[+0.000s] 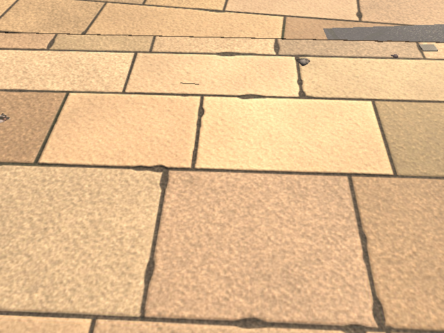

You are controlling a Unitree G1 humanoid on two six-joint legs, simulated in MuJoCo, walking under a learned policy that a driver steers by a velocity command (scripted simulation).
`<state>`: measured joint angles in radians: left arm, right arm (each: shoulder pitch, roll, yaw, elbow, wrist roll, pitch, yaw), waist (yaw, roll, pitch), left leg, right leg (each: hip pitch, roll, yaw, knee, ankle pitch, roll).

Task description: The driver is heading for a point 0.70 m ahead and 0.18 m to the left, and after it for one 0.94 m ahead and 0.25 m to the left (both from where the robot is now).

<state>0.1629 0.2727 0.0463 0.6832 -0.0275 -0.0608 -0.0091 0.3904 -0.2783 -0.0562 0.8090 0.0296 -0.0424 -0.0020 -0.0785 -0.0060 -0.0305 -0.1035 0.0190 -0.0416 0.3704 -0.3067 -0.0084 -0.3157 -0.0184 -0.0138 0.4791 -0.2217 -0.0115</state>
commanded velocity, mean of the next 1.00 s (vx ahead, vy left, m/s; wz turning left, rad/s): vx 0.48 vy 0.00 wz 0.43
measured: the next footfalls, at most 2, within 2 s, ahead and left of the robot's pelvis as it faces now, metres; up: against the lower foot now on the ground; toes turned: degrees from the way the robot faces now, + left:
right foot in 0.02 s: +0.07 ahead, -0.12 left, +0.00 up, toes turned +0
left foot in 0.52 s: +0.38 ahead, +0.14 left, +0.00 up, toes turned +16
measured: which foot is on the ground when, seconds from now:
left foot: down 0.00-0.00, up 0.02-0.50, down 0.52-1.00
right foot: up 0.00-0.00, down 0.02-0.52, up 0.54-0.96, down 0.98-1.00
